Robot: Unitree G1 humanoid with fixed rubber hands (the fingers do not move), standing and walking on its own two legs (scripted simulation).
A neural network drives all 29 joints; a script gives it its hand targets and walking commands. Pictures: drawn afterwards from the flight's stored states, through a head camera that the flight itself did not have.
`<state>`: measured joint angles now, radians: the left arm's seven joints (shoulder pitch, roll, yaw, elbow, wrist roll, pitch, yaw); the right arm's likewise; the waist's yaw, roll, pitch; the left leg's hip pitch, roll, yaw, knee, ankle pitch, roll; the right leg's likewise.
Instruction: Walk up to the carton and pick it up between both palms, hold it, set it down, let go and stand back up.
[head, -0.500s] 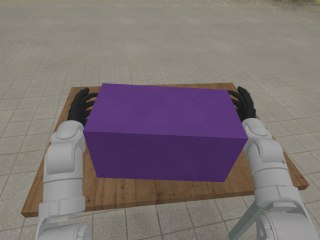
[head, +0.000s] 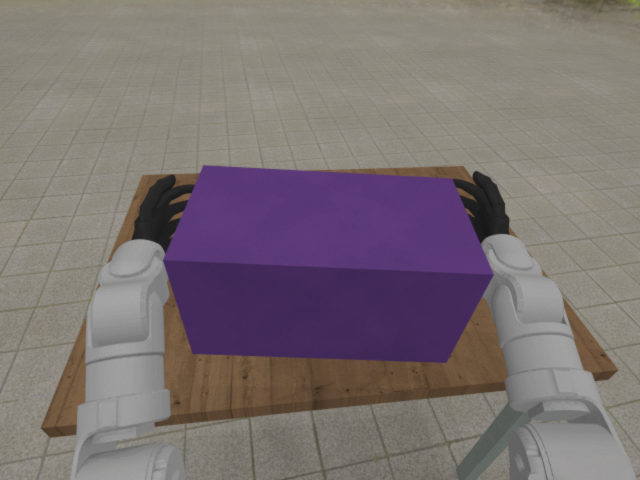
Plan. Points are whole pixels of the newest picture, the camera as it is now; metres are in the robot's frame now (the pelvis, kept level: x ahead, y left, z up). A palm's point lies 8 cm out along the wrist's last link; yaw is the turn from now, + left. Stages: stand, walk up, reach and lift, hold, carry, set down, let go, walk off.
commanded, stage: hold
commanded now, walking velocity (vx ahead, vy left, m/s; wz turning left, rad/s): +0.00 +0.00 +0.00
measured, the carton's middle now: (325, 264) +0.34 +0.00 +0.14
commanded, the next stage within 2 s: none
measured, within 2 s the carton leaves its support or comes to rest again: neither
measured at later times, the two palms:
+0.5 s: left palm (148, 241) +0.34 +0.21 +0.18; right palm (483, 237) +0.36 -0.19 +0.18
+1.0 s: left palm (148, 241) +0.34 +0.21 +0.18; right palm (483, 235) +0.36 -0.19 +0.18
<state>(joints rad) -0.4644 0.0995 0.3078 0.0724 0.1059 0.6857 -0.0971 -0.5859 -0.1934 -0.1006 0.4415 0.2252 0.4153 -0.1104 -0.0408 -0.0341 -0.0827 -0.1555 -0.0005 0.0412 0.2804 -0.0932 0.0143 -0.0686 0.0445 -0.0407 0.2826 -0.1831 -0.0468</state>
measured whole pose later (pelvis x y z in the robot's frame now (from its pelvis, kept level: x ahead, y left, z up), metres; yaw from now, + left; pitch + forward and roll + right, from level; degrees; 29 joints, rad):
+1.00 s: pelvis +0.00 +0.00 +0.00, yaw +0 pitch -2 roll +0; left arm -0.46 0.10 0.31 0.04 0.12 0.70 -0.11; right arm -0.58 -0.18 -0.11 0.43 0.21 0.41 -0.10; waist -0.04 -0.04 -0.07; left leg -0.14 0.00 0.04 0.29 -0.10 0.01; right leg -0.05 0.04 -0.04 0.28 -0.19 -0.05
